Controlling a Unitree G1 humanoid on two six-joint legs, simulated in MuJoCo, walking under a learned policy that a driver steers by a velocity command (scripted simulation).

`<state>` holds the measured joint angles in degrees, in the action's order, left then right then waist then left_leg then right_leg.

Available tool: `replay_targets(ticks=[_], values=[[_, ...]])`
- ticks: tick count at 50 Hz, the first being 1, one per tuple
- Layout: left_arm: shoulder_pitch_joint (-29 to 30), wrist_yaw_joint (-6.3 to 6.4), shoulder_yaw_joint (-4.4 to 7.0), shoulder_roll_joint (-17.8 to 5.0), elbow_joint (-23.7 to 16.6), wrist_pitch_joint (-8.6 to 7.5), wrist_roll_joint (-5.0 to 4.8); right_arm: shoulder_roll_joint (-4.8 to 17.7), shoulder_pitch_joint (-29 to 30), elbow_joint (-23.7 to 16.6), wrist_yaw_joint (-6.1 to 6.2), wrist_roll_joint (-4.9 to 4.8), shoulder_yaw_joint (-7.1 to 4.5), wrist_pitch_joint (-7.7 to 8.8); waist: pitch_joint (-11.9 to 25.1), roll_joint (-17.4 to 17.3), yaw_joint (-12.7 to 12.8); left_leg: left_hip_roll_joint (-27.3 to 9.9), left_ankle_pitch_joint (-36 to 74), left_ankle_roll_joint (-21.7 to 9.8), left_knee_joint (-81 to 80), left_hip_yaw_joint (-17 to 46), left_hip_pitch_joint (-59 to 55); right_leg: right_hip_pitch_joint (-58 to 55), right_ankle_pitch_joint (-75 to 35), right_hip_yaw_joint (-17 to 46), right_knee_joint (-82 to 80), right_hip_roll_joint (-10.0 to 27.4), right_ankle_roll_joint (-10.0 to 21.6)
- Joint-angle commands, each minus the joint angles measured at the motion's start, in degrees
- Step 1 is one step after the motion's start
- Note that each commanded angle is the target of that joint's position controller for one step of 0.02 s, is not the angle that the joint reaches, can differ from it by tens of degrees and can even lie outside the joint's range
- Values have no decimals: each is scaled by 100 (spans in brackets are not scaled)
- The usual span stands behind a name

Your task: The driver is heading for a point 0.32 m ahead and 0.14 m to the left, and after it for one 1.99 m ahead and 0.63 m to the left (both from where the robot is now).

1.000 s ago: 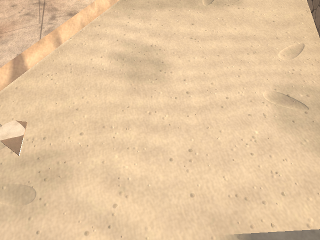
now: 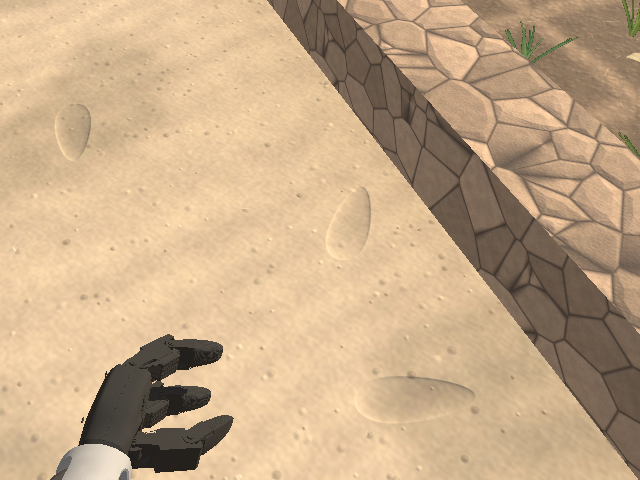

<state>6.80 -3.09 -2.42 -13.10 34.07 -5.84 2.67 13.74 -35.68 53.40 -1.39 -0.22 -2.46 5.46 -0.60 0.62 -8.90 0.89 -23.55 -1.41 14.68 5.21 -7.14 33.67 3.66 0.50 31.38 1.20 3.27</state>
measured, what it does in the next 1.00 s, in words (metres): walks ahead, turning left: right foot, then left foot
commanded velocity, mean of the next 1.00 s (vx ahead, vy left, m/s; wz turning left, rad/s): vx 1.00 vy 0.00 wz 0.60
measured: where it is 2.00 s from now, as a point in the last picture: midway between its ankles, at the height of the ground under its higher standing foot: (69, 97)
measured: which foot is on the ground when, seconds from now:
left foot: down 0.00-0.02, up 0.04-0.44, down 0.46-0.92, up 0.94-1.00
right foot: up 0.00-0.00, down 0.02-0.46, up 0.48-0.88, down 0.90-1.00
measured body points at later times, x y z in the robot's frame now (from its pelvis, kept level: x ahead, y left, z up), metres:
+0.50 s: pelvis +0.44 +0.07 -0.03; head +0.47 +0.09 +0.41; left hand +0.33 +0.32 -0.17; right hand +0.73 -0.09 -0.11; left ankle +0.54 +0.13 -0.73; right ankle +0.23 -0.14 -0.62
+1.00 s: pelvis +0.87 +0.25 +0.00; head +0.89 +0.27 +0.44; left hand +0.81 +0.55 -0.11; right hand +1.10 +0.05 -0.12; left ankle +0.65 +0.21 -0.60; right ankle +0.98 +0.24 -0.72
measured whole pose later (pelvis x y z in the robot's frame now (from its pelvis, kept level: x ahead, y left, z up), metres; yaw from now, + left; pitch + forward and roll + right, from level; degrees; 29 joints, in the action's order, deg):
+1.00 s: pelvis +0.87 +0.25 +0.00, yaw +34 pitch +0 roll -1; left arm -13.6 -1.4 2.7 -17.7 42.4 -2.8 1.1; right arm 18.7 -17.8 46.7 -0.1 2.3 -2.2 4.8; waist -2.3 -1.6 0.3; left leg 5.6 -17.5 -4.2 71.9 3.1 11.2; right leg 24.1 9.4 -2.1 33.0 -6.1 5.9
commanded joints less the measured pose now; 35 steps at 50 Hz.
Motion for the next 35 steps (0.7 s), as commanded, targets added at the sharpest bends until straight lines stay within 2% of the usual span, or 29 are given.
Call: replay_targets(ticks=[1, 2, 3, 4, 5, 6, 8, 10, 13, 14, 16, 17, 18, 19, 20, 21, 22, 23, 24, 25, 26, 27, 28, 30, 31, 32, 34, 35], values=[[-2732, 319, 584, -1376, 416, -69, 132, 1199, 785, -587, 30, -22, -252, 75, 1351, -278, 1990, -442, 4064, -566, 3495, 256, 2765, -4650, 1105, 498, -36, 521, 192], [-3382, 400, 692, -1773, 484, -60, 318, 279, 556, -823, 61, -68, -77, 96, 2172, 933, 1799, -27, -260, -541, 5471, -4, 4155, -5913, 2779, 2705, -307, 2313, 339], [-3229, 373, 752, -1834, 449, 24, 174, 497, 427, -1062, 83, -247, -89, 38, 2667, 1562, 1605, 83, -212, -587, 6542, -24, 4915, -5793, 3705, 4802, -1409, 2787, 780], [-2668, 354, 667, -1261, 436, 39, 94, 746, 1066, -1030, 104, -117, -143, -54, 1487, 764, 1493, -320, 447, -597, 6616, -61, 5369, -4968, 3839, 3889, -1553, 2343, 695], [-2413, 329, 588, -881, 489, -2, 32, 681, 1445, -1053, 42, -18, -133, -98, 752, 402, 1424, -475, 764, -548, 6312, -106, 5379, -4190, 2815, 2901, -1561, 2073, 621], [-2317, 314, 570, -755, 573, -31, 54, 587, 1539, -1030, -16, 24, -132, -163, 430, 262, 1252, -592, 831, -472, 6150, -112, 5186, -3642, 1926, 2254, -1699, 1854, 525], [-2432, 310, 541, -614, 818, -121, -55, 354, 1584, -1096, -116, 157, -110, -360, 53, 467, 945, -795, 798, -365, 5936, -114, 4983, -2966, 1087, 1305, -1933, 1652, 408], [-2529, 274, 530, -502, 1017, -216, -177, 265, 2059, -1336, -185, 199, -90, -497, -188, 440, 846, -910, 968, -329, 5805, -193, 5334, -2931, 235, 608, -2131, 1581, 321], [-2367, 275, 531, -530, 1127, -287, -161, 282, 2707, -1715, -303, 202, -30, -514, -412, 491, 678, -880, 1927, -356, 5112, -426, 5324, -2686, -741, -567, -2366, 1252, 148], [-2343, 282, 536, -556, 1168, -293, -160, 320, 2881, -1768, -337, 181, -14, -506, -471, 370, 668, -773, 2270, -404, 4667, -616, 5119, -2625, -1009, -950, -2416, 1050, 46], [-2355, 314, 584, -813, 1211, -302, -154, 392, 3301, -1922, -430, 176, 38, -496, -695, 179, 676, -640, 2760, -570, 3568, -1037, 4496, -2498, -1450, -1437, -2663, 1002, -28], [-2507, 332, 596, -923, 1257, -292, -159, 425, 3476, -1940, -454, 184, 48, -483, -718, 62, 736, -420, 2844, -687, 3179, -1348, 4208, -2684, -2333, -1631, -2570, 948, -89], [-2661, 355, 628, -1116, 1269, -272, -155, 474, 3474, -1947, -455, 176, 45, -469, -613, 146, 713, -207, 2799, -781, 2969, -1539, 3847, -2926, -3592, -1680, -2262, 1017, -127], [-2774, 395, 670, -1303, 1264, -211, -147, 611, 3284, -1878, -430, 165, 9, -461, -397, 256, 586, 38, 2571, -871, 2901, -1695, 3583, -3331, -4930, -1711, -1791, 1070, -165], [-2768, 441, 727, -1523, 1223, -112, -120, 755, 2862, -1777, -388, 156, -38, -455, -99, 431, 316, 236, 2202, -963, 2868, -1745, 3151, -3593, -5920, -1688, -1066, 1189, -182], [-2599, 474, 783, -1705, 1149, 12, -75, 949, 2027, -1570, -333, 145, -128, -446, 352, 542, -144, 394, 1829, -1095, 2885, -1651, 2320, -3582, -6450, -1620, 76, 1328, -131], [-2388, 476, 815, -1777, 1033, 121, -47, 1201, 876, -1233, -244, 156, -275, -436, 892, 481, -649, 513, 1463, -1267, 2702, -1394, 1034, -3112, -6118, -1460, 1654, 1394, -48], [-2421, 411, 792, -1595, 1043, 164, -1, 1480, 354, -971, -94, 140, -440, -459, 1026, -40, -711, 441, 1038, -1405, 2377, -878, -120, -2038, -3106, -1436, 3730, 861, -147], [-2552, 327, 536, -596, 772, 105, 97, 1969, 928, -1019, -10, 74, -537, -532, 544, -1515, 111, -554, 1996, -1649, 2450, 865, -545, 2, 2471, -1186, 6078, -113, -332], [-2640, 307, 505, -837, 74, -30, -67, 2406, 1092, -1356, -10, 176, -631, -601, 1884, -1618, 308, -1407, 564, -2709, 906, 3719, -1863, 1505, 2511, 80, 6780, -383, -427], [-2072, 312, 494, -1112, 28, -170, -24, 2108, 1133, -1430, 53, 163, -613, -602, 1357, -540, 167, -1589, -280, -2484, -20, 4202, -1381, 1899, 1991, 445, 6323, -10, -392], [-1945, 315, 479, -1147, 66, -217, -39, 1784, 1280, -1325, 103, 140, -534, -558, 509, 69, 451, -1454, -83, -2226, -169, 3832, -370, 1727, 1628, 444, 5644, 215, -387], [-1865, 338, 439, -1041, 84, -172, 43, 1628, 1397, -1250, 122, 111, -481, -470, 175, 407, 719, -1206, 513, -2079, -143, 3343, 499, 1312, 1637, 447, 5162, 393, -441], [-2040, 335, 398, -955, 145, 95, 171, 1365, 1637, -1285, 151, 78, -365, -298, -124, 565, 1101, -788, 1266, -1994, -215, 2528, 1840, 538, 1803, 443, 4466, 613, -623], [-1999, 321, 384, -883, 101, 205, 174, 1300, 1633, -1277, 131, 57, -334, -229, -187, 499, 1168, -626, 1354, -1981, -295, 2266, 2233, 357, 1931, 392, 4037, 680, -704], [-1729, 301, 357, -817, -22, 260, 163, 1302, 1604, -1276, 112, 46, -332, -169, -311, 441, 1120, -465, 1535, -1957, -402, 2034, 2535, 266, 1753, 273, 3542, 707, -755], [-1035, 213, 258, -603, -302, 262, 89, 1246, 1535, -1224, 96, 47, -323, -102, -551, 269, 948, -171, 1919, -1746, -601, 1520, 2852, 60, 628, 30, 2347, 692, -737], [-798, 164, 214, -503, -354, 243, 46, 1205, 1474, -1190, 77, 26, -322, -82, -545, 162, 823, -16, 2249, -1581, -593, 1278, 2847, -185, -83, -53, 1741, 621, -667]])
